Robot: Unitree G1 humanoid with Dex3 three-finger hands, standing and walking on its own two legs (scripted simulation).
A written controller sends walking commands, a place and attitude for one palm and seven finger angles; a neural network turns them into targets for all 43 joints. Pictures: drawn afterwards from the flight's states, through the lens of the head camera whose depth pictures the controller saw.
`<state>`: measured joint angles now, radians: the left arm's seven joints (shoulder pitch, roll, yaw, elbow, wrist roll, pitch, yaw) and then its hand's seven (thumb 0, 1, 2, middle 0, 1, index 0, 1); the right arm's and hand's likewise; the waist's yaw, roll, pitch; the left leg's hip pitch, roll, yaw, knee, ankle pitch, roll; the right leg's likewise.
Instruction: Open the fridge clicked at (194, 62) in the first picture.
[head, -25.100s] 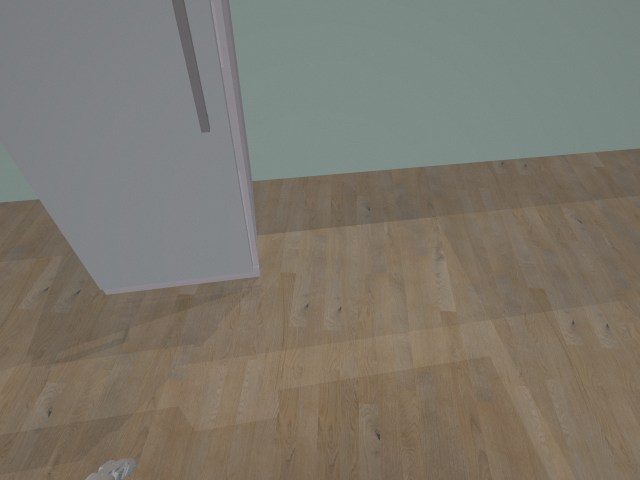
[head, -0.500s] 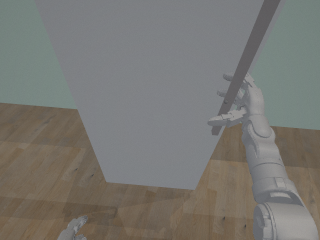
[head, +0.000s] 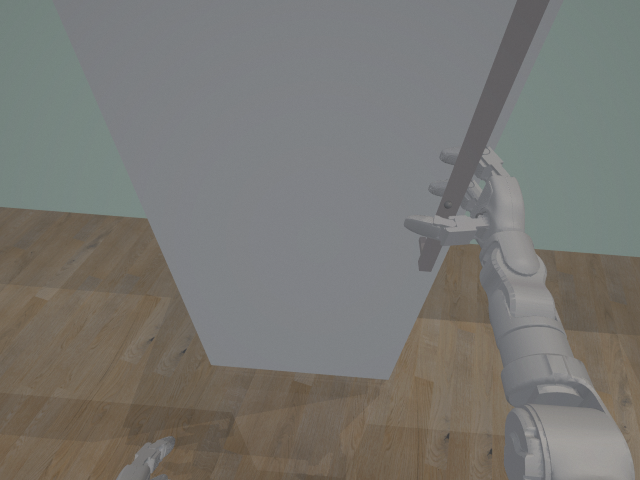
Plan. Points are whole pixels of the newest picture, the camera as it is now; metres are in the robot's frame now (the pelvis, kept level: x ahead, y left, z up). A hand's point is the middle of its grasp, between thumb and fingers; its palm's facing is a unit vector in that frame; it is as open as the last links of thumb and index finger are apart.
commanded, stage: grip the handle and tug to test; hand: right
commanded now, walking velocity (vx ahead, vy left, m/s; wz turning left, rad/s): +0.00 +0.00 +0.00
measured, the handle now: (462, 156) +0.49 -0.13 +0.17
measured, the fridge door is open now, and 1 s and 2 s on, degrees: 0 0 11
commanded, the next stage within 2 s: pull the door a little, standing still in 1.12 s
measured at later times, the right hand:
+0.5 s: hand (443, 203) +0.43 -0.11 +0.14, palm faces -0.03 +1.00 +0.01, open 5.4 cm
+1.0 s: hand (443, 204) +0.43 -0.11 +0.14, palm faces -0.02 +1.00 +0.02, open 5.4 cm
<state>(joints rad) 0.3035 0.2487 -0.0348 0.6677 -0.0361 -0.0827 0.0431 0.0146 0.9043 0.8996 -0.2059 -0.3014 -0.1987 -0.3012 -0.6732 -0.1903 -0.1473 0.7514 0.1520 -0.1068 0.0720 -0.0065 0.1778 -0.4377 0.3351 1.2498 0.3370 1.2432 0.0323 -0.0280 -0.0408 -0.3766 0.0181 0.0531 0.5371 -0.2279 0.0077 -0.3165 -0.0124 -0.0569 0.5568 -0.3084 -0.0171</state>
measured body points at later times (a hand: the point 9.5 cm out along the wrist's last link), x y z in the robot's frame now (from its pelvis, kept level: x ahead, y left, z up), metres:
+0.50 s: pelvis +0.01 +0.00 +0.00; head +0.02 +0.01 +0.45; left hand +0.12 +0.25 -0.11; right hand +0.43 -0.16 +0.14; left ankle +0.03 +0.12 -0.73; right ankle -0.01 -0.11 -0.73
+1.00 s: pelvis +0.01 +0.01 +0.00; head +0.02 +0.02 +0.45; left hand +0.12 +0.26 -0.11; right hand +0.42 -0.16 +0.14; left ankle +0.03 +0.12 -0.73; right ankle -0.01 -0.11 -0.73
